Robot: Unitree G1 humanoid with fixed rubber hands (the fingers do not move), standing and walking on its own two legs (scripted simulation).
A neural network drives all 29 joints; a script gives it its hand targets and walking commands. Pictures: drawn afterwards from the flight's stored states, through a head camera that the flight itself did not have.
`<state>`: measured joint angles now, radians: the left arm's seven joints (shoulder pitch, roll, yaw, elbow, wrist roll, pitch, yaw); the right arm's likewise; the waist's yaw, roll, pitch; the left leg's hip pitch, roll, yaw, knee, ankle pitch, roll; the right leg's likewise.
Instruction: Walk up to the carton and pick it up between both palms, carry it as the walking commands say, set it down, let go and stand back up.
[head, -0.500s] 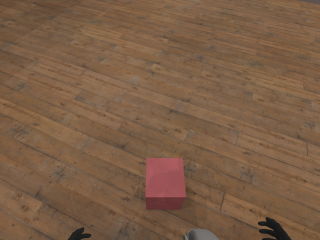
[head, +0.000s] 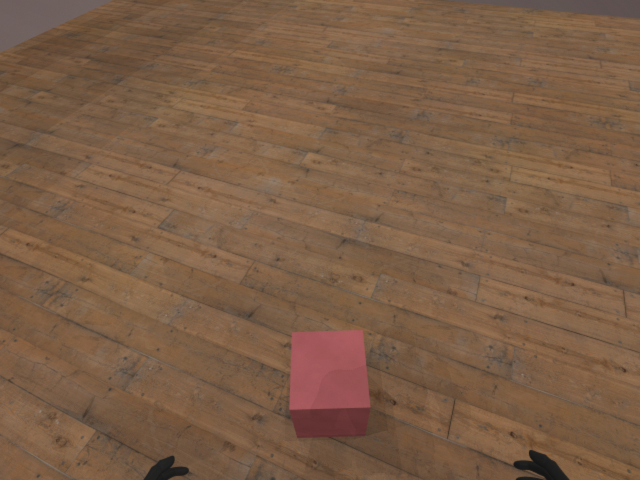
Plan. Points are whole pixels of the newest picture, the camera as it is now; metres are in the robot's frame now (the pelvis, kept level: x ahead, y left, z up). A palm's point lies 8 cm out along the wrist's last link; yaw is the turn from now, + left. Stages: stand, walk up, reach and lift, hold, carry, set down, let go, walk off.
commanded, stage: walk up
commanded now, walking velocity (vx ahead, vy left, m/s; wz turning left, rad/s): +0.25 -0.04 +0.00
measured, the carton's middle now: (329, 385) +0.48 +0.02 -0.65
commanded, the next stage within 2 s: stand in 0.72 s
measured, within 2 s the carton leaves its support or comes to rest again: neither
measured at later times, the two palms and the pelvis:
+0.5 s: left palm (166, 461) +0.18 +0.23 -0.10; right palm out of the picture +0.15 -0.28 -0.12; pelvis +0.08 -0.02 +0.00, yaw +1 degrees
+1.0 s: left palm (175, 465) +0.18 +0.23 -0.11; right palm (574, 469) +0.16 -0.29 -0.10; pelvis +0.08 -0.02 +0.00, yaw +0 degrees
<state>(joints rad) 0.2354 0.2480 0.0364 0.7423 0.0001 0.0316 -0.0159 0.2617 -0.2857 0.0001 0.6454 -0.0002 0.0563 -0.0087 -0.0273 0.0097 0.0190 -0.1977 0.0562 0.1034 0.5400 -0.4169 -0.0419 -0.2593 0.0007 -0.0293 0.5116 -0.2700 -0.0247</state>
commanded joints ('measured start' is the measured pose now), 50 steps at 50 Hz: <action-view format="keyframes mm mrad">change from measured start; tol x16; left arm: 1 -168 77 38 -121 36 -16 -16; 13 -106 33 11 -68 31 -27 -35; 18 199 232 60 20 42 -45 6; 23 -48 102 22 -37 30 -34 21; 50 7 75 6 -16 31 -36 6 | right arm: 1 267 -196 -98 92 -44 -59 -5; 50 58 -29 -27 39 -26 -55 17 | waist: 1 -92 275 137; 15 25 151 -39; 18 115 -280 -65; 28 -11 -179 -102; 33 36 114 -33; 50 19 -57 -8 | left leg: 1 142 412 -546 -472 -308 178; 9 212 211 -129 -276 540 149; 16 -56 97 -43 21 392 82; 18 -372 -30 -71 367 -177 32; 19 -253 -16 -131 340 -188 39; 31 29 112 -170 -183 365 81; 38 -66 60 -158 -230 107 75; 50 8 31 -100 -143 216 52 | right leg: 1 -477 -28 19 398 -223 34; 12 -157 -19 -84 153 -65 52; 16 276 -63 -35 -146 129 0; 18 356 -446 491 -241 349 -143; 20 154 -335 256 -153 991 -164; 32 54 -39 3 -60 45 23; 50 -20 -111 116 -207 11 3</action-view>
